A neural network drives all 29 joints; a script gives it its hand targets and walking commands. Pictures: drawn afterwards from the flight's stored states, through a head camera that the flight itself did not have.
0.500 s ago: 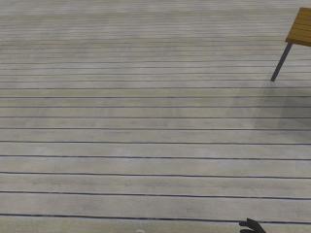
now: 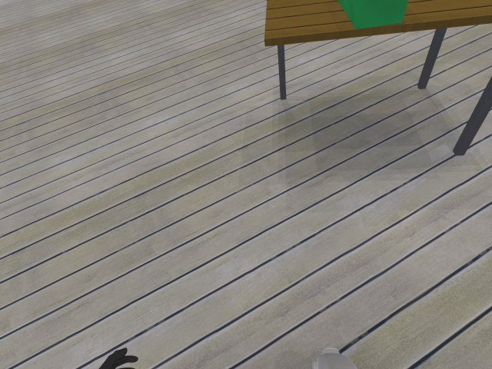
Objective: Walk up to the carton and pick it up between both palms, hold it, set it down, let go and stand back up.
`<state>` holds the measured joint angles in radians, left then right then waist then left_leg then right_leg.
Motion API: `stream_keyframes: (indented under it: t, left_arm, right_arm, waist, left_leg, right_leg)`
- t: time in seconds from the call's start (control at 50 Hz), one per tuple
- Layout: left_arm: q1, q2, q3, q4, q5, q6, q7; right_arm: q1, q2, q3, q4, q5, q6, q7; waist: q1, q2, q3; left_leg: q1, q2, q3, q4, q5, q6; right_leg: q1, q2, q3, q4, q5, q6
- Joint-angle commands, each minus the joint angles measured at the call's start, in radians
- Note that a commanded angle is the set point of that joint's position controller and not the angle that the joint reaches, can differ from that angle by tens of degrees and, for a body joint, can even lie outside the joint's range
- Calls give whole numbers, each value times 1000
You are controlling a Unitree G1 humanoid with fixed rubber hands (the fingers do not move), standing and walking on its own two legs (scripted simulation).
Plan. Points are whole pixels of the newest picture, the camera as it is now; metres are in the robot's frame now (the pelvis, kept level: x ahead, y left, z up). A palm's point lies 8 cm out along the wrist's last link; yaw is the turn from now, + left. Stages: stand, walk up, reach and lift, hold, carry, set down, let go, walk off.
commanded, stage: walk up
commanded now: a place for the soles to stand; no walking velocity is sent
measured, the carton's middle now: out of the picture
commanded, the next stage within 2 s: none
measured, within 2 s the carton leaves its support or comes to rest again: neither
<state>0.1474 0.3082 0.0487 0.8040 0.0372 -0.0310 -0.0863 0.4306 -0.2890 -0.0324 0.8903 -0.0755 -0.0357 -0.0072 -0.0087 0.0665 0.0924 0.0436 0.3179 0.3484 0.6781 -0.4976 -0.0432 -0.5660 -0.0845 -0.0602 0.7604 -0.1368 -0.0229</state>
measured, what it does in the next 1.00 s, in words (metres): walks ahead, turning right: left foot, then right foot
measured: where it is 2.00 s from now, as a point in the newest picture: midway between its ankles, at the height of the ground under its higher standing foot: (351, 231)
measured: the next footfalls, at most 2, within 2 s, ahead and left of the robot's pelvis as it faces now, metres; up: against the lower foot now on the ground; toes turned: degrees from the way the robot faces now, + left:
left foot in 0.44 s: +0.43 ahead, +0.07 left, +0.00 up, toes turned +1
right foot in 0.90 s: +0.53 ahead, -0.31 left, +0.00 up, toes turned -27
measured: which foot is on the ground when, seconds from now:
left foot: down 0.00-0.00, up 0.02-0.42, down 0.44-0.92, up 0.94-1.00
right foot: down 0.00-0.46, up 0.48-0.88, down 0.90-1.00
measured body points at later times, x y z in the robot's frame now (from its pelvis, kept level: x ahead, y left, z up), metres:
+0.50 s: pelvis +0.27 -0.03 +0.00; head +0.25 -0.01 +0.45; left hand +0.29 +0.21 -0.15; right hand +0.36 -0.27 -0.10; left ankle +0.39 +0.07 -0.70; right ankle +0.15 -0.11 -0.67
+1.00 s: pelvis +0.45 -0.18 +0.01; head +0.45 -0.23 +0.45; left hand +0.62 +0.02 -0.10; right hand +0.33 -0.40 -0.16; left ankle +0.39 +0.04 -0.64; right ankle +0.50 -0.29 -0.70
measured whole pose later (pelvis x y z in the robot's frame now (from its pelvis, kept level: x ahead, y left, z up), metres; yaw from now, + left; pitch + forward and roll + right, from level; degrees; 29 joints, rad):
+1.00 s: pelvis +0.45 -0.18 +0.01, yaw -23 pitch -4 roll +2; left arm 0.28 0.19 0.02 0.81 0.01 -0.04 -0.02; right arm 0.41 -0.27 -0.03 0.94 -0.06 0.00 0.03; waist -0.01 0.06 0.10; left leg -0.18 0.16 0.09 1.05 -0.50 0.01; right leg -0.47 -0.03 -0.07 0.83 -0.30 -0.06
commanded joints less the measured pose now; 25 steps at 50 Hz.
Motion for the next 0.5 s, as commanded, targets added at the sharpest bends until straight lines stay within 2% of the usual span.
stream_keyframes:
  t: [0.0,0.02,0.04,0.06,0.08,0.1,0.12,0.14,0.16,0.18,0.2,0.22,0.24,0.26,0.28,0.3,0.32,0.34,0.36,0.38,0.4,0.42,0.44,0.46,0.48]
  left_arm:
    - [353,294,72,-5,-43,13,82]
    - [284,298,71,-24,-60,19,96]
    - [228,238,52,-33,-58,14,104]
    - [199,211,42,-40,-38,9,105]
    - [199,186,38,-28,-26,-4,105]
    - [227,179,39,-10,-17,-17,103]
    - [220,118,27,-11,-9,-28,98]
    - [198,95,22,-10,-4,-35,92]
    - [181,70,13,-30,1,-39,89]
    - [170,44,9,-45,-4,-44,82]
    - [177,63,12,-37,3,-47,84]
    - [180,47,9,-28,2,-49,85]
    - [211,60,12,-22,3,-50,83]
    - [208,52,10,-8,0,-56,80]
    - [216,60,14,10,0,-52,75]
    - [205,74,8,3,6,-49,75]
    - [200,76,12,11,3,-46,70]
    - [182,75,14,14,-1,-37,66]
    - [157,75,7,12,-3,-30,64]
    - [153,61,5,13,-1,-26,57]
    - [171,29,-4,14,0,-32,53]
    - [216,-31,-20,-8,3,-28,51]
    - [276,0,-12,-18,2,-13,55]
    - [231,42,2,-25,15,8,52]
    - [191,65,12,-45,7,16,49]
  right_arm:
    - [10,-93,-19,-205,32,-4,35]
    - [6,-133,-26,-202,53,-4,38]
    - [0,-138,-28,-202,63,-8,39]
    - [15,-90,-6,-192,59,-11,43]
    - [36,-68,0,-186,52,-20,40]
    - [1,-60,4,-192,41,-24,38]
    - [-40,-49,5,-201,26,-28,36]
    - [-8,-48,1,-199,25,-28,30]
    - [-35,-60,-9,-200,15,-20,25]
    - [-48,-72,-10,-214,21,-17,25]
    - [-57,-58,-4,-210,23,-14,27]
    - [-88,-47,-3,-223,18,-15,30]
    - [-123,-35,-1,-243,19,-22,32]
    - [-146,-16,-2,-247,25,-24,33]
    - [-156,-10,-6,-252,21,-27,27]
    - [-150,-6,-9,-249,19,-29,26]
    - [-161,-2,-13,-264,20,-36,25]
    - [-135,-4,-17,-253,24,-41,26]
    - [-84,12,-19,-234,25,-47,23]
    - [22,-11,-38,-199,27,-52,16]
    - [99,-57,-60,-181,20,-55,8]
    - [152,-130,-77,-193,17,-50,-3]
    - [136,-161,-88,-225,31,-36,-20]
    - [71,-135,-77,-216,60,-20,-39]
    - [63,-149,-85,-218,61,-27,-53]
  waist:
    - [138,-366,-293]
    - [106,-309,-284]
    - [72,-205,-231]
    - [60,-202,-191]
    - [48,-278,-177]
    - [46,-319,-183]
    - [60,-284,-178]
    - [46,-290,-196]
    - [48,-213,-165]
    - [46,-185,-173]
    - [42,-143,-150]
    - [47,-125,-100]
    - [61,-102,-70]
    - [62,-106,-73]
    - [49,-119,-59]
    - [58,-142,-76]
    - [42,-143,-74]
    - [22,-128,-52]
    - [-8,-100,-37]
    - [-56,-49,-73]
    - [-91,13,-115]
    - [-105,170,-117]
    - [-85,169,-113]
    - [-61,42,-11]
    - [-63,47,-8]
  left_leg:
    - [-688,-246,-312,632,-95,47]
    - [-685,-192,-345,680,-46,48]
    - [-682,-164,-374,648,7,54]
    - [-687,-157,-383,608,24,62]
    - [-663,-155,-390,557,53,57]
    - [-649,-159,-391,526,29,72]
    - [-660,-176,-388,524,20,67]
    - [-633,-164,-375,522,8,56]
    - [-650,-165,-380,495,-16,49]
    - [-654,-170,-358,456,-52,51]
    - [-640,-142,-353,406,-11,50]
    - [-641,-160,-338,344,37,50]
    - [-646,-164,-315,268,96,54]
    - [-632,-167,-302,236,192,55]
    - [-629,-197,-282,190,226,62]
    - [-593,-209,-277,166,268,68]
    - [-528,-214,-266,89,305,73]
    - [-417,-261,-209,33,352,80]
    - [-287,-283,-171,-54,410,85]
    - [-126,-309,-168,-50,418,98]
    - [30,-228,-278,-44,312,125]
    - [77,-16,-644,-197,-106,189]
    - [4,200,-1028,-460,-537,239]
    - [-93,233,-1041,-536,-665,253]
    - [-80,266,-1101,-559,-655,297]
  right_leg:
    - [735,-206,788,-465,-508,-185]
    - [663,-261,805,-528,-635,-213]
    - [593,-243,750,-529,-617,-177]
    - [572,-211,631,-457,-503,-162]
    - [550,-170,558,-411,-277,-146]
    - [528,-170,475,-375,-121,-192]
    - [512,-166,493,-369,-17,-215]
    - [476,-194,467,-376,50,-247]
    - [461,-214,509,-383,29,-265]
    - [438,-191,448,-375,-10,-267]
    - [396,-187,406,-382,-10,-259]
    - [353,-161,402,-400,11,-256]
    - [358,-165,389,-405,62,-248]
    - [345,-147,376,-407,29,-230]
    - [352,-130,372,-401,-20,-211]
    - [361,-141,375,-389,-26,-209]
    - [327,-130,340,-335,-31,-212]
    - [240,-95,296,-318,-54,-187]
    - [149,-69,247,-261,-119,-158]
    - [78,-19,194,-173,-117,-129]
    - [-31,27,132,6,-147,-80]
    - [-190,132,85,256,-315,-32]
    - [-235,128,97,498,-470,-2]
    - [-252,79,136,575,-446,26]
    - [-313,50,132,677,-410,26]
